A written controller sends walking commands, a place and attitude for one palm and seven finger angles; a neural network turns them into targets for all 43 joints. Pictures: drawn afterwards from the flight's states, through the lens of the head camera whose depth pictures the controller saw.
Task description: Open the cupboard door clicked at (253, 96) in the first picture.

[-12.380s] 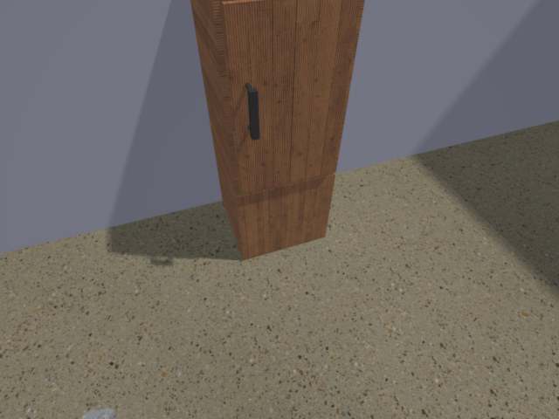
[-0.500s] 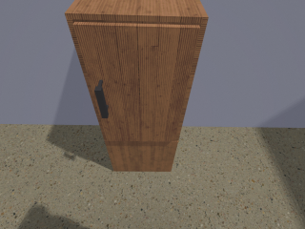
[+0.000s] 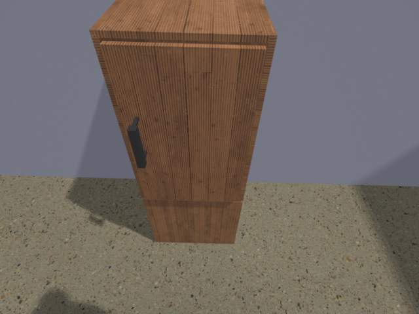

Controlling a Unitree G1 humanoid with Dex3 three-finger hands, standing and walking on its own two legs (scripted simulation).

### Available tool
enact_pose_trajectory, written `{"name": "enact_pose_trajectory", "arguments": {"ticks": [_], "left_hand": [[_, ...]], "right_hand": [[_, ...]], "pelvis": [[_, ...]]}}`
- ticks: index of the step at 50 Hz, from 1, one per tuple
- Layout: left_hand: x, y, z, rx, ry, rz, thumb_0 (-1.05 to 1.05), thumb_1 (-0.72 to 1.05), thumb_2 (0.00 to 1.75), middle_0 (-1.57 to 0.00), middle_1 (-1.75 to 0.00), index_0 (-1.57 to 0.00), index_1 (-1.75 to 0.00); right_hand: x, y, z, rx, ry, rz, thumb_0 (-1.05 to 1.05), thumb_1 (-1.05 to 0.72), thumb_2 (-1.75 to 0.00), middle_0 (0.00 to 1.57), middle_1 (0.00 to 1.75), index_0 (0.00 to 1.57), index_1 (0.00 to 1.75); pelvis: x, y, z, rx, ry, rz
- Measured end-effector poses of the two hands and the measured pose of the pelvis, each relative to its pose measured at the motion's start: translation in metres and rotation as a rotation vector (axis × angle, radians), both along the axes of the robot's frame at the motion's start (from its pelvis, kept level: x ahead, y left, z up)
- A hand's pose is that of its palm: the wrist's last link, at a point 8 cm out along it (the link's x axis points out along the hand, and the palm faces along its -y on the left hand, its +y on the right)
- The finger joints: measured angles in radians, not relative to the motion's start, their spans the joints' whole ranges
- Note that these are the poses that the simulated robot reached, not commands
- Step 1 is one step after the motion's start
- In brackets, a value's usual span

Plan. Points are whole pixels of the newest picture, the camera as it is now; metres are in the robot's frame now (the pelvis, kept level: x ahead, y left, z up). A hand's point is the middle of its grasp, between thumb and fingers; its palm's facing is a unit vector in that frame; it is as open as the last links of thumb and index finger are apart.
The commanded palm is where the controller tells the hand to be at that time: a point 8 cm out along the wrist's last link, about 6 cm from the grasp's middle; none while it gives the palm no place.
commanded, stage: look again from close up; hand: left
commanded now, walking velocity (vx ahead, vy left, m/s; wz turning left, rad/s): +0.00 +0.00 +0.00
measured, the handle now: (139, 142) +0.55 +0.23 -0.02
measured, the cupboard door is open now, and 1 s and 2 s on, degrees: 0 0 0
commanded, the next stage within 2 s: raise the hand with hooked fingers in 0.56 s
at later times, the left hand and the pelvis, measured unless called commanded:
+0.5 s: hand out of the picture +0.03 +0.21 -0.18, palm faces +0.03 -0.98 -0.21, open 7.4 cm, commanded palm none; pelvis +0.00 +0.03 -0.01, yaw +0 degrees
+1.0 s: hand (105, 293) +0.17 +0.20 -0.03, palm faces +0.00 -1.00 +0.02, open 8.1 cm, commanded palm +0.10 +0.28 -0.06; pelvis -0.07 +0.04 -0.07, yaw +3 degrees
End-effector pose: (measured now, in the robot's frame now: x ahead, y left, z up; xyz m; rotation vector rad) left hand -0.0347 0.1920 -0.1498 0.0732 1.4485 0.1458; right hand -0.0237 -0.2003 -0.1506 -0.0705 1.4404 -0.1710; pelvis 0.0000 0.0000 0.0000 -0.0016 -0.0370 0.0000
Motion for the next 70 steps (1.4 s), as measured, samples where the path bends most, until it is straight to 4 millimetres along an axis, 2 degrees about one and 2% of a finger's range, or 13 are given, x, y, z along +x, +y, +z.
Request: {"name": "enact_pose_trajectory", "arguments": {"ticks": [9, 19, 26, 34, 39, 42, 45, 49, 53, 56, 60, 64, 70], "left_hand": [[0.013, 0.024, 0.0, 0.047, -0.046, -0.021, 0.0, 0.9, 0.9, -0.21, -0.3, -0.2, -0.3], [0.052, 0.056, 0.002, 0.095, -0.175, -0.046, 0.0, 0.91, 0.9, -0.2, -0.3, -0.2, -0.3], [0.052, 0.062, 0.002, 0.08, -0.191, -0.063, 0.0, 0.91, 0.9, -0.2, -0.3, -0.2, -0.3], [0.025, 0.067, -0.003, 0.055, -0.126, -0.069, 0.0, 0.91, 0.9, -0.2, -0.3, -0.2, -0.3], [0.093, 0.094, 0.071, 0.156, -0.657, 0.071, 0.03, 0.91, 0.89, -0.21, -0.32, -0.21, -0.31], [0.141, 0.095, 0.123, 0.165, -1.003, 0.057, 0.02, 0.88, 0.88, -0.21, -0.34, -0.2, -0.33], [0.177, 0.085, 0.147, 0.107, -1.297, -0.001, 0.02, 0.82, 0.85, -0.21, -0.37, -0.2, -0.36], [0.186, 0.067, 0.127, -0.056, -1.515, -0.111, 0.01, 0.73, 0.82, -0.21, -0.42, -0.21, -0.41], [0.158, 0.07, 0.073, -0.12, -1.407, -0.124, 0.0, 0.64, 0.78, -0.22, -0.48, -0.22, -0.47], [0.129, 0.087, 0.053, -0.068, -1.306, -0.041, 0.01, 0.56, 0.75, -0.23, -0.52, -0.23, -0.52], [0.114, 0.106, 0.081, 0.073, -1.4, -0.019, 0.01, 0.47, 0.72, -0.24, -0.58, -0.23, -0.57], [0.136, 0.105, 0.118, 0.101, -1.568, -0.112, 0.01, 0.37, 0.68, -0.24, -0.64, -0.23, -0.63], [0.191, 0.093, 0.097, -0.078, -1.364, -0.228, 0.01, 0.23, 0.62, -0.25, -0.73, -0.25, -0.72]], "right_hand": [[0.03, -0.018, -0.001, -0.057, -0.104, 0.047, 0.01, -0.91, -0.89, 0.2, 0.3, 0.2, 0.3], [0.06, -0.01, 0.004, -0.07, -0.207, 0.06, 0.01, -0.91, -0.89, 0.2, 0.3, 0.2, 0.3], [0.054, -0.002, 0.008, -0.071, -0.208, 0.062, 0.0, -0.92, -0.89, 0.2, 0.3, 0.2, 0.3], [0.026, 0.01, 0.01, -0.072, -0.147, 0.054, 0.0, -0.91, -0.89, 0.2, 0.3, 0.2, 0.3], [0.043, 0.011, 0.024, -0.119, -0.405, 0.074, 0.01, -0.91, -0.89, 0.2, 0.3, 0.2, 0.3], [0.071, 0.009, 0.027, -0.125, -0.572, 0.117, 0.01, -0.9, -0.89, 0.2, 0.3, 0.2, 0.3], [0.1, 0.005, 0.03, -0.133, -0.709, 0.172, 0.01, -0.9, -0.89, 0.2, 0.3, 0.2, 0.3], [0.135, -0.003, 0.032, -0.158, -0.842, 0.252, 0.01, -0.9, -0.89, 0.2, 0.3, 0.2, 0.3], [0.163, -0.007, 0.035, -0.187, -0.919, 0.3, 0.01, -0.9, -0.89, 0.2, 0.3, 0.2, 0.3], [0.179, -0.003, 0.034, -0.194, -0.94, 0.328, 0.01, -0.9, -0.89, 0.2, 0.3, 0.2, 0.3], [0.193, 0.01, 0.023, -0.175, -0.931, 0.377, 0.01, -0.9, -0.89, 0.2, 0.3, 0.2, 0.3], [0.195, 0.025, 0.004, -0.122, -0.9, 0.402, 0.01, -0.9, -0.89, 0.2, 0.3, 0.2, 0.3], [0.176, 0.026, -0.018, -0.068, -0.801, 0.299, 0.01, -0.9, -0.89, 0.21, 0.3, 0.2, 0.3]], "pelvis": [[0.004, 0.008, -0.007, -0.007, 0.014, 0.018], [0.004, 0.019, -0.009, -0.002, -0.011, 0.001], [-0.005, 0.028, -0.007, -0.005, -0.018, -0.005], [-0.017, 0.04, -0.005, -0.014, -0.013, -0.008], [-0.028, 0.044, -0.012, 0.002, 0.003, 0.023], [-0.039, 0.048, -0.019, -0.01, 0.025, 0.062], [-0.053, 0.046, -0.035, -0.016, 0.092, 0.077], [-0.065, 0.039, -0.067, -0.018, 0.17, 0.057], [-0.068, 0.032, -0.093, -0.024, 0.202, 0.058], [-0.066, 0.028, -0.102, -0.041, 0.208, 0.067], [-0.061, 0.024, -0.107, -0.07, 0.222, 0.085], [-0.058, 0.022, -0.11, -0.096, 0.239, 0.1], [-0.05, 0.021, -0.105, -0.084, 0.27, 0.082]]}}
